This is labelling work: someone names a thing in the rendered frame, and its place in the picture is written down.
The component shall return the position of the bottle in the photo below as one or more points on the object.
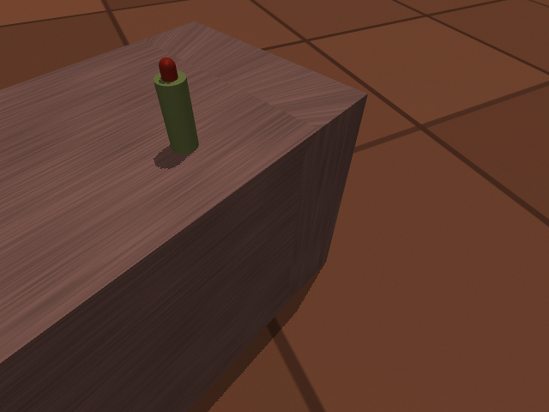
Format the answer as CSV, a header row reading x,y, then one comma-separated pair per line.
x,y
174,97

